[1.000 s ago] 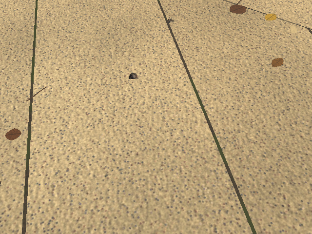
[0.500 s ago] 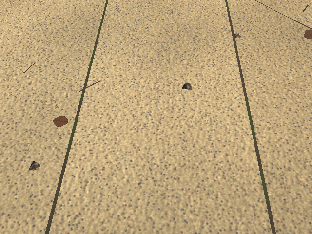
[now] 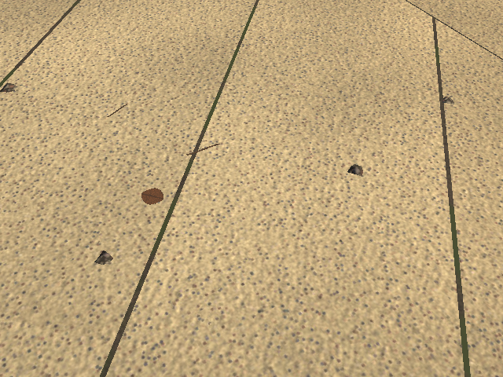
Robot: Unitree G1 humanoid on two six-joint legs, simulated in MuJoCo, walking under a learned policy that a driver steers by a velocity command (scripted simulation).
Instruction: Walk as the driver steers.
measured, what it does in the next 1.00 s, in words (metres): walks ahead: left foot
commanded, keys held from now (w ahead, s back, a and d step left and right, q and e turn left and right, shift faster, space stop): no key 0.28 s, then w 0.72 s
